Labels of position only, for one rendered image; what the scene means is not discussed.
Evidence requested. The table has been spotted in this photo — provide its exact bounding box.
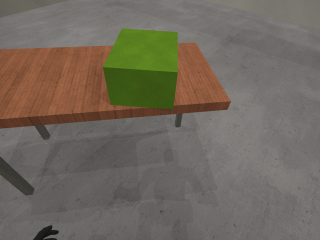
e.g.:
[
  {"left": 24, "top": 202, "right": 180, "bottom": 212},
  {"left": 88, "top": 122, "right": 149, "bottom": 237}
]
[{"left": 0, "top": 42, "right": 231, "bottom": 196}]

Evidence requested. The carton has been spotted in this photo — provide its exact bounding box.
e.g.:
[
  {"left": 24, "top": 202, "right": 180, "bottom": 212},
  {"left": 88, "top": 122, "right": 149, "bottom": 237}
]
[{"left": 103, "top": 28, "right": 178, "bottom": 110}]

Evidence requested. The robot left hand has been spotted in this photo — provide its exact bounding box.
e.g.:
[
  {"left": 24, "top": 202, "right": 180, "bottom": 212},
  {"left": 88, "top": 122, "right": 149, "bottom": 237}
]
[{"left": 33, "top": 225, "right": 59, "bottom": 240}]

